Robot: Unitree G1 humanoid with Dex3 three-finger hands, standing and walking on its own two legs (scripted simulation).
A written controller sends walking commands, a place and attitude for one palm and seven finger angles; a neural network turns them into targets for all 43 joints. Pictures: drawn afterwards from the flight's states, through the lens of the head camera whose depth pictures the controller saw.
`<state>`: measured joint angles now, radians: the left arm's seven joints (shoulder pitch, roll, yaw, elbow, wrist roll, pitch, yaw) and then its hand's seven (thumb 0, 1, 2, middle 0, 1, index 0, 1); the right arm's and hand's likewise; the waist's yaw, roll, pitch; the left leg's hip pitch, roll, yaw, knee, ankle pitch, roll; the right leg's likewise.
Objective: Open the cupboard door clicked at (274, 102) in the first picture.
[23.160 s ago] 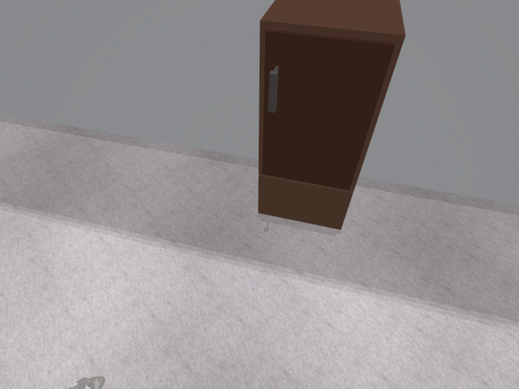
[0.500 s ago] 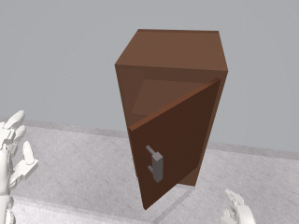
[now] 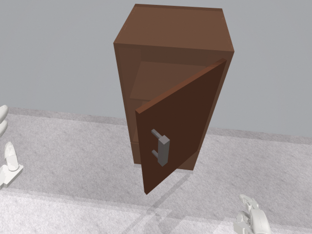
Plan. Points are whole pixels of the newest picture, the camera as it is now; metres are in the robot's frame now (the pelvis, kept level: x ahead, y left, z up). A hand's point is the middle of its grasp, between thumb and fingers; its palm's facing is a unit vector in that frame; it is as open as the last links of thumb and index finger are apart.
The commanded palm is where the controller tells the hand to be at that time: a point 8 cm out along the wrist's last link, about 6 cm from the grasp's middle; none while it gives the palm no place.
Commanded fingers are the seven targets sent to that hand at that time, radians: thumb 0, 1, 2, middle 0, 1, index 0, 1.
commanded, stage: step back with the hand held close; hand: left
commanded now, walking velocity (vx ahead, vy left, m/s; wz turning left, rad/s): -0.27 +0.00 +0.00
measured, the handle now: (158, 147) +0.38 +0.02 -0.05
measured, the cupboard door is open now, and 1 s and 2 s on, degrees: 48 48 48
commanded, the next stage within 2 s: stop stepping back and stand still in 0.74 s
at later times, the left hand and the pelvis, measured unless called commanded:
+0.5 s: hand out of the picture +0.10 +0.30 +0.16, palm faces +0.52 -0.75 -0.40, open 7.4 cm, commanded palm +0.04 +0.33 +0.18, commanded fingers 0.00 0.90 0.90 -0.20 -0.30 -0.20 -0.30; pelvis -0.07 +0.02 -0.02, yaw +6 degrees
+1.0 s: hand out of the picture +0.03 +0.22 +0.17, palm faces +0.25 -0.80 -0.55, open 7.4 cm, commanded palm -0.03 +0.28 +0.18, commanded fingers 0.00 0.90 0.90 -0.20 -0.30 -0.20 -0.30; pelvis -0.18 -0.01 -0.01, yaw -2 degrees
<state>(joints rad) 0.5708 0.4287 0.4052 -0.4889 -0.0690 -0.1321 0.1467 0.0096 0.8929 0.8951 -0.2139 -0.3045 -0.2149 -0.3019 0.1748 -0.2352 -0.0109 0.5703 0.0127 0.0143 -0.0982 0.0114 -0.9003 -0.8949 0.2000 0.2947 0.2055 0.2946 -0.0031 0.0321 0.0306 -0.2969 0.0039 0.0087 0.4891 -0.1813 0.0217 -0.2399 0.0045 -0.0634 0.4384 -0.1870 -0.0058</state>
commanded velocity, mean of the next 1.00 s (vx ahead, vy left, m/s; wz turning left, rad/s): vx -0.24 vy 0.02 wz -0.07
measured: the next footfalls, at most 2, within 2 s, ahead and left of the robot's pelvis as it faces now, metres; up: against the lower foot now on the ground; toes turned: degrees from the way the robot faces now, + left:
right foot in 0.92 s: -0.28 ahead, -0.10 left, +0.00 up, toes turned -3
left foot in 1.10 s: -0.13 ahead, +0.08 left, +0.00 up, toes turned -3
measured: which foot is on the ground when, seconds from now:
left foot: down 0.00-0.94, up 0.96-1.00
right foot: down 0.00-0.50, up 0.52-0.90, down 0.92-1.00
